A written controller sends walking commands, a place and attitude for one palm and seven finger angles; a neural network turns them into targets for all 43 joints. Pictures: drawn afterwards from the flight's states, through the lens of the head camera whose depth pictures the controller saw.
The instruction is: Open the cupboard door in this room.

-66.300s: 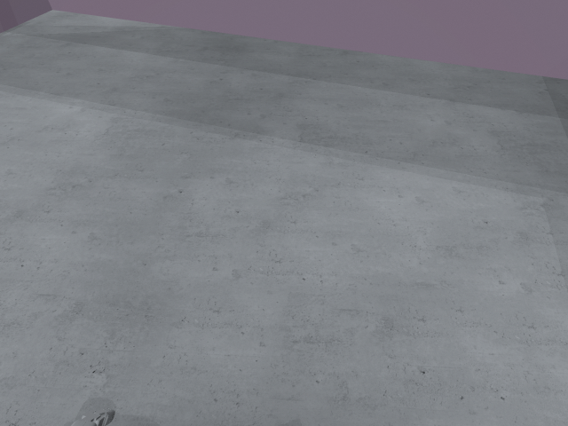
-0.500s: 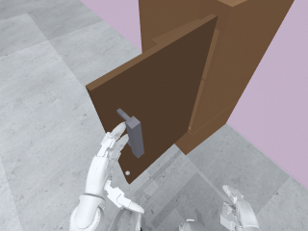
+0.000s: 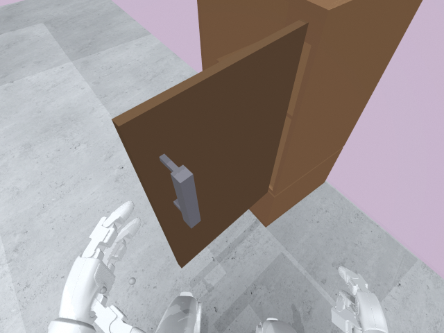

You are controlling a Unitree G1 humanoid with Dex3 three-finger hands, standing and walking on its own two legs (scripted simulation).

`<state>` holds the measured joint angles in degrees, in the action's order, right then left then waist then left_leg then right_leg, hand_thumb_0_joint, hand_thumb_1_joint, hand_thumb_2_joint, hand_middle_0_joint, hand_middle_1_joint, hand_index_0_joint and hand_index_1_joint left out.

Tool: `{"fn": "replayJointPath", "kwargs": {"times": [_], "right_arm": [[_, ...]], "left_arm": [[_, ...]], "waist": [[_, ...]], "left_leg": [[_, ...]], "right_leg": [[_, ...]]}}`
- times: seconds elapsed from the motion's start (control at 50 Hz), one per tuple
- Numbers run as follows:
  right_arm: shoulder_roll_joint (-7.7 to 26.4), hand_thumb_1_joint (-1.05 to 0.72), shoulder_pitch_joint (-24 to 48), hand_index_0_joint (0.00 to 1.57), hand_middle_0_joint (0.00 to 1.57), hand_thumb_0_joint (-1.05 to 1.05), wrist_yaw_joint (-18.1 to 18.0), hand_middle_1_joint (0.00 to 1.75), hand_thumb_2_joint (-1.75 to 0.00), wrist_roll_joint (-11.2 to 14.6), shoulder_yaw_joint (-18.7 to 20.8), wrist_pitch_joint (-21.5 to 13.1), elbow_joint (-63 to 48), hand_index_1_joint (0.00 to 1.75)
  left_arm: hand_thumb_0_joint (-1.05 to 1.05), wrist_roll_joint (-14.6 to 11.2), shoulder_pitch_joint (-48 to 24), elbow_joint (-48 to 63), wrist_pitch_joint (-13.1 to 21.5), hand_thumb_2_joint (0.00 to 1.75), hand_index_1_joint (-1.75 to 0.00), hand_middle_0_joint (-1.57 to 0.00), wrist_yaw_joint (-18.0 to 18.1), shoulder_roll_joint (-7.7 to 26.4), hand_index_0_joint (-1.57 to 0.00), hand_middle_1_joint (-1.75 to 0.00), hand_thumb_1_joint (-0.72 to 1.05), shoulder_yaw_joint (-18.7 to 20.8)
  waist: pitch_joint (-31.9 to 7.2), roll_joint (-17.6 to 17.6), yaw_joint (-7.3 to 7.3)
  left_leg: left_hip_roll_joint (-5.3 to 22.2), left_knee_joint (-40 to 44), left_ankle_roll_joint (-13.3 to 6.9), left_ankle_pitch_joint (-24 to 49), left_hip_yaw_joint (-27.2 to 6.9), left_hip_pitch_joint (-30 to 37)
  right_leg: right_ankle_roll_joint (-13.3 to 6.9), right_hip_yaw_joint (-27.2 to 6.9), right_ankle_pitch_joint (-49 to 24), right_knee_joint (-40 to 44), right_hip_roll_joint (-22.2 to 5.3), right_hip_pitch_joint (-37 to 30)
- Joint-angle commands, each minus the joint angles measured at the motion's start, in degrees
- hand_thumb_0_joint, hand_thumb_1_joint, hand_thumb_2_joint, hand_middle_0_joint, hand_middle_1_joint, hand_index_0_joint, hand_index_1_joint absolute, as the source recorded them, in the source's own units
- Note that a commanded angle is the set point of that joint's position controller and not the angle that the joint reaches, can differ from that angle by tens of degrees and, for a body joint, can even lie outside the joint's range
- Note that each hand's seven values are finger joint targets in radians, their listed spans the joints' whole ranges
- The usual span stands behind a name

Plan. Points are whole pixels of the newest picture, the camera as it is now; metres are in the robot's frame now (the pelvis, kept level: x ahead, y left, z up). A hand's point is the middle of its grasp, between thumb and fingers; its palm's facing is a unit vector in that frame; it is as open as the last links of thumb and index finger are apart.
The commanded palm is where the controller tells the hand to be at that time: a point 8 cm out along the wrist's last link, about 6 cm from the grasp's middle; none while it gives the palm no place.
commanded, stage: draw the hand back to the body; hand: left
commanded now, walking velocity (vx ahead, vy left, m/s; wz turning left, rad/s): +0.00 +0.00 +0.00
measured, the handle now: (180, 192) +0.34 +0.10 +0.07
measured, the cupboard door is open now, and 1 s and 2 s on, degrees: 96 96 96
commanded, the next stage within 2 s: step back with the hand held close in 1.66 s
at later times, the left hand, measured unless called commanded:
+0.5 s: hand (83, 274) +0.19 +0.19 +0.13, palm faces -0.08 -0.99 -0.06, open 16.4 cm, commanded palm +0.16 +0.25 +0.14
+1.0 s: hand out of the picture +0.22 +0.26 +0.20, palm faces +0.35 -0.86 -0.38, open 12.5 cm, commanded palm +0.17 +0.30 +0.23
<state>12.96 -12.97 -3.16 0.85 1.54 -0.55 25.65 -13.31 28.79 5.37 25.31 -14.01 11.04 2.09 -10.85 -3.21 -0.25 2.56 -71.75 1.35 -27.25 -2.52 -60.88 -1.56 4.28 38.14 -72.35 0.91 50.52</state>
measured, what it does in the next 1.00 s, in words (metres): rises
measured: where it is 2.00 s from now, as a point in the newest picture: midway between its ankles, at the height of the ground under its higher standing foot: outside the picture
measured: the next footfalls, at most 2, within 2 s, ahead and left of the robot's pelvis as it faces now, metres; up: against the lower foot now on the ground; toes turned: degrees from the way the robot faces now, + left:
none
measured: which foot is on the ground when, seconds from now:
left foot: down 0.00-1.00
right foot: down 0.00-1.00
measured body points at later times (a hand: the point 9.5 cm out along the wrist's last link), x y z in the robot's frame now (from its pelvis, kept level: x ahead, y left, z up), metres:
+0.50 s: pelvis +0.00 +0.02 +0.04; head +0.02 +0.02 +0.49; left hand +0.19 +0.24 +0.13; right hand +0.18 -0.20 -0.03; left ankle +0.07 +0.13 -0.63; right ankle -0.02 -0.10 -0.63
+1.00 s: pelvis +0.03 +0.03 +0.10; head +0.02 +0.01 +0.55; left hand +0.20 +0.31 +0.23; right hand +0.22 -0.18 +0.02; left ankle +0.07 +0.13 -0.63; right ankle -0.02 -0.10 -0.63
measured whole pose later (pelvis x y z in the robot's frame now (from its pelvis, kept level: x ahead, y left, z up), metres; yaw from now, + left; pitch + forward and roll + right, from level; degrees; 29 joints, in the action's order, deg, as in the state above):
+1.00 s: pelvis +0.03 +0.03 +0.10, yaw +0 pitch +1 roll -1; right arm 12.8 -13.6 -6.8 1.0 -3.9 -4.3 30.7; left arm -2.5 30.3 20.4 1.0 8.2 17.7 10.2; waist -3.4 -3.7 -2.6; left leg -0.2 -36.4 -1.4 -15.8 0.9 -21.3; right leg 1.3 1.8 22.9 -33.6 -1.5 11.2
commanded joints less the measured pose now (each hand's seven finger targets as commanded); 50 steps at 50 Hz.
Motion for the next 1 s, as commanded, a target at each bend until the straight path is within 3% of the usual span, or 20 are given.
{"fn": "replayJointPath", "kwargs": {"times": [0.0,0.06,0.08,0.1,0.14,0.18,0.22,0.3,0.32,0.46,0.56,0.58,0.6,0.62,0.68,0.74,0.86,0.98], "right_arm": [[5.6,-0.9,3.5,0.2,0.2,0.0,-0.9,0.3,-0.9,0.1,1.8,-4.4,-8.9,0.3],[5.8,-0.9,3.3,0.2,0.2,0.0,-0.9,0.3,-0.9,0.1,1.9,-4.8,-8.9,0.3],[5.8,-0.9,3.5,0.2,0.2,0.0,-1.0,0.3,-0.9,0.2,1.9,-4.7,-9.2,0.3],[5.8,-0.9,3.8,0.2,0.2,0.0,-1.0,0.3,-0.9,0.4,1.9,-4.6,-9.8,0.3],[5.4,-0.9,3.4,0.2,0.2,0.0,-0.9,0.3,-0.9,0.8,1.6,-4.5,-10.5,0.3],[5.2,-0.9,3.5,0.2,0.2,0.0,-1.0,0.3,-0.9,1.1,1.5,-4.0,-10.7,0.3],[5.1,-0.9,3.3,0.2,0.2,0.0,-1.1,0.3,-0.9,1.3,1.2,-3.7,-10.9,0.3],[5.5,-0.9,3.5,0.2,0.2,0.0,-1.3,0.3,-0.9,1.5,0.6,-4.0,-10.9,0.3],[5.7,-0.9,3.2,0.2,0.2,0.0,-1.3,0.3,-0.9,1.5,0.5,-4.2,-11.0,0.3],[6.2,-0.9,3.1,0.2,0.2,0.0,-1.5,0.3,-0.9,2.0,-0.2,-6.5,-11.0,0.3],[6.3,-0.9,3.4,0.2,0.2,0.0,-1.2,0.3,-0.9,2.5,-0.5,-7.9,-10.7,0.3],[5.7,-0.9,4.2,0.2,0.2,0.0,-2.9,0.3,-0.9,1.8,-1.2,-6.6,-11.2,0.3],[4.8,-0.9,4.4,0.2,0.2,0.0,-3.7,0.3,-0.9,1.7,-2.0,-6.0,-11.8,0.3],[4.7,-0.9,3.6,0.2,0.2,0.0,-4.0,0.3,-0.9,1.7,-2.1,-5.4,-10.9,0.3],[5.4,-0.9,4.3,0.2,0.2,0.0,-4.7,0.3,-0.9,0.9,-2.4,-5.0,-9.5,0.3],[5.6,-0.9,4.3,0.2,0.2,0.0,-4.9,0.3,-0.9,0.6,-2.7,-5.5,-8.3,0.3],[5.8,-0.9,5.8,0.2,0.2,0.0,-4.6,0.3,-0.9,0.1,-2.9,-6.9,-5.7,0.3],[6.2,-0.9,7.2,0.2,0.2,0.0,-3.8,0.3,-0.9,-0.2,-2.4,-7.3,-3.1,0.3]], "left_arm": [[0.0,-2.2,-3.6,12.6,4.4,0.3,-0.3,-0.15,-1.7,4.2,-0.15,-0.3,-0.5,1.3],[0.0,-2.2,-3.8,12.7,3.3,0.3,-0.3,-0.15,-1.6,5.0,-0.15,-0.3,-0.5,1.9],[0.0,-2.4,-3.6,14.5,2.9,0.3,-0.3,-0.15,-1.2,7.2,-0.15,-0.3,-0.5,4.0],[0.0,-2.1,-2.6,17.1,2.3,0.3,-0.3,-0.15,-0.7,8.4,-0.15,-0.3,-0.5,4.9],[0.0,-1.9,-2.6,20.9,0.7,0.3,-0.3,-0.15,0.6,8.4,-0.15,-0.3,-0.5,4.5],[0.0,-1.9,0.7,20.1,-1.6,0.3,-0.3,-0.15,1.7,8.0,-0.15,-0.3,-0.5,5.3],[0.0,-2.0,0.1,19.7,-3.2,0.3,-0.3,-0.15,2.1,7.1,-0.15,-0.3,-0.5,4.5],[0.0,-2.3,1.6,18.3,-4.8,0.3,-0.3,-0.15,1.5,7.2,-0.15,-0.3,-0.5,5.1],[0.0,-2.6,0.1,19.0,-4.8,0.3,-0.3,-0.15,1.1,7.0,-0.15,-0.3,-0.5,4.5],[0.0,-4.6,-0.5,22.1,-5.3,0.3,-0.3,-0.15,-0.7,10.5,-0.15,-0.3,-0.5,8.6],[0.0,-5.6,0.4,24.4,-7.9,0.37,-0.3,-0.16,-1.9,11.6,-0.16,-0.3,-0.32,10.5],[0.0,3.1,3.1,26.0,-11.7,0.39,-0.3,-0.16,7.3,17.1,-0.16,-0.3,-0.29,11.6],[0.0,4.3,3.4,28.0,-14.0,0.4,-0.3,-0.16,11.6,11.8,-0.16,-0.3,-0.26,7.9],[0.0,6.1,4.3,27.3,-16.0,0.42,-0.3,-0.16,14.6,10.3,-0.16,-0.3,-0.22,6.5],[0.0,9.2,2.8,28.0,-18.7,0.47,-0.3,-0.16,20.1,13.6,-0.16,-0.3,-0.12,9.1],[0.0,10.5,0.1,28.9,-19.6,0.51,-0.3,-0.17,22.3,14.0,-0.17,-0.3,-0.01,9.6],[0.0,11.1,-3.0,28.0,-20.0,0.6,-0.3,-0.18,23.4,14.2,-0.18,-0.3,0.2,11.3],[0.0,10.6,-1.9,26.9,-20.2,0.69,-0.3,-0.18,23.1,16.8,-0.18,-0.3,0.41,16.4]], "waist": [[-9.5,3.5,1.96],[-9.8,3.1,1.5],[-10.6,3.3,0.64],[-12.5,0.6,-0.49],[-12.7,-1.7,-0.6],[-11.1,0.4,-0.6],[-7.7,1.9,0.59],[-4.6,2.2,0.72],[-3.7,1.8,1.36],[-3.0,-1.0,0.44],[-3.0,-2.3,-0.1],[-3.2,-1.1,-3.67],[0.8,-0.9,-1.52],[2.5,-2.8,-1.15],[3.3,0.7,-1.1],[2.8,-0.9,-0.97],[4.7,-0.4,-1.47],[5.1,1.4,-2.65]], "left_leg": [[-2.1,5.4,-2.6,8.0,0.5,13.5],[-2.0,6.1,-2.6,6.9,0.3,13.8],[-2.0,6.7,-2.7,7.4,0.2,14.3],[-2.1,8.0,-2.6,8.0,0.7,16.1],[-2.2,11.1,-2.7,8.9,0.4,20.5],[-2.1,13.3,-2.8,8.6,0.1,21.6],[-2.0,15.1,-2.7,6.6,0.0,22.1],[-2.1,17.8,-2.6,5.0,-0.3,23.4],[-2.1,18.3,-2.6,4.3,-0.4,24.0],[-2.1,22.5,-2.3,3.5,-1.0,28.7],[-2.1,25.0,-2.3,6.5,-1.3,32.0],[-1.9,28.5,-2.5,5.1,-0.7,33.3],[-1.8,29.9,-2.5,4.0,-0.2,34.3],[-1.4,31.2,-2.4,1.9,-0.5,35.1],[-1.4,33.8,-2.8,2.9,-0.6,37.4],[-1.5,35.8,-2.8,7.3,0.1,42.2],[-1.5,41.1,-2.7,12.0,0.3,48.5],[-1.6,44.5,-2.6,20.1,1.3,52.5]], "right_leg": [[1.7,-5.9,-18.9,14.4,0.1,-0.3],[1.3,-5.2,-15.5,14.4,0.5,0.5],[1.1,-5.3,-15.2,14.8,0.7,-1.0],[0.8,-5.2,-15.1,15.1,0.6,-2.2],[0.5,-3.2,-15.5,15.6,1.2,-2.8],[0.6,-2.2,-15.5,17.2,1.8,-4.3],[1.1,-1.4,-14.0,19.2,1.8,-4.3],[1.1,-0.9,-12.0,21.8,1.8,-5.7],[1.2,-0.8,-11.5,22.4,1.8,-5.7],[0.9,-0.4,-11.5,25.2,2.0,-8.8],[1.0,0.2,-15.2,26.8,2.1,-12.2],[-0.1,-3.0,-14.4,31.7,0.5,-13.7],[0.3,-2.6,-13.4,33.4,0.1,-12.9],[0.4,-2.1,-12.3,34.1,0.0,-13.7],[0.4,-1.6,-13.6,37.1,-0.1,-18.1],[0.5,-1.4,-16.8,39.2,-0.5,-21.6],[0.6,-1.1,-21.2,43.6,-0.6,-27.8],[0.6,-0.9,-28.4,47.3,-0.6,-35.2]]}}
